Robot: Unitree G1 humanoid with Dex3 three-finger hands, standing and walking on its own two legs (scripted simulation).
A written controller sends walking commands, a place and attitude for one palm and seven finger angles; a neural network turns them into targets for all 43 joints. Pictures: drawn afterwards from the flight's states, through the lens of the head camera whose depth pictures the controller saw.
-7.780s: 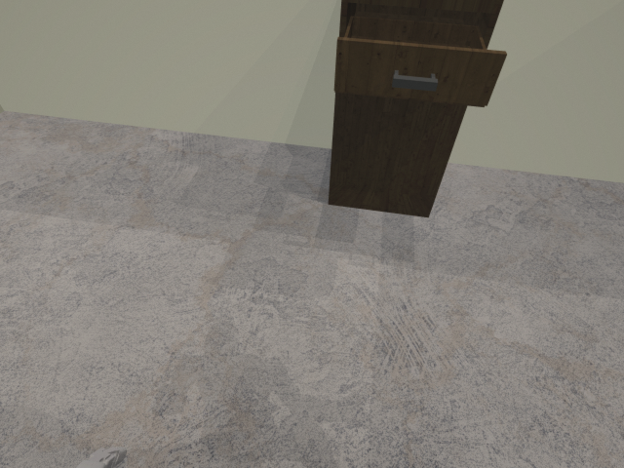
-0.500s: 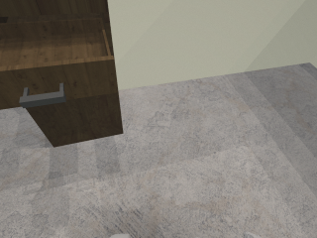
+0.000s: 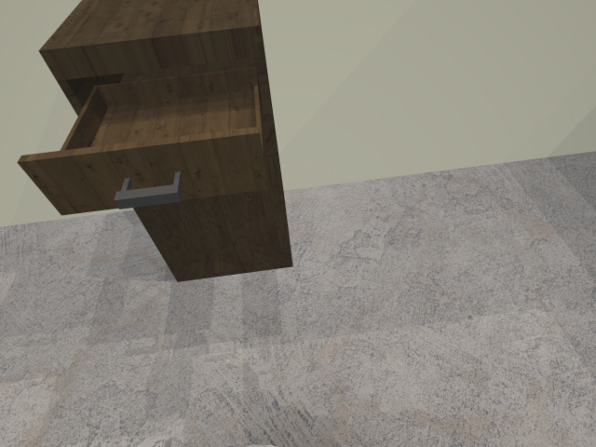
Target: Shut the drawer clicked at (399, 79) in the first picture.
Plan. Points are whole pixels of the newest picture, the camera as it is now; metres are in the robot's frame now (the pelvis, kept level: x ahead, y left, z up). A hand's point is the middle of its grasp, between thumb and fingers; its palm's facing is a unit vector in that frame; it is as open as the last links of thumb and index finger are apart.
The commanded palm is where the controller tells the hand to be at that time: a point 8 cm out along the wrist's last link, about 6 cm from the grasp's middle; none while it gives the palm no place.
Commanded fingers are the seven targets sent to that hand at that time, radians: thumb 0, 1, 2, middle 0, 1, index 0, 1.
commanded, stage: take the last steps up to it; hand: left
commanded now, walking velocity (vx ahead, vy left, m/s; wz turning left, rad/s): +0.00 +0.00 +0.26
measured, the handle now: (150, 188) +0.54 +0.30 +0.03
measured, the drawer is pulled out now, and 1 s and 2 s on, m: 0.30 0.30 0.30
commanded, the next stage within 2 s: come to a stop and stand still in 1.02 s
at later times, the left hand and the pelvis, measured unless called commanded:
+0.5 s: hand out of the picture -0.09 +0.22 -0.18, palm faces +0.18 -0.97 -0.15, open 7.4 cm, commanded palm none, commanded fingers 0.00 0.90 0.90 -0.20 -0.30 -0.20 -0.30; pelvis +0.03 +0.06 +0.00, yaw +4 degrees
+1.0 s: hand (192, 353) +0.31 +0.23 -0.17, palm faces -0.02 -0.98 -0.18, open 7.4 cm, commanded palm none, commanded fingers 0.00 0.90 0.90 -0.20 -0.30 -0.20 -0.30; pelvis +0.19 +0.05 -0.01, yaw +2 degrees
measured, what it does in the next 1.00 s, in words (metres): walks ahead: left foot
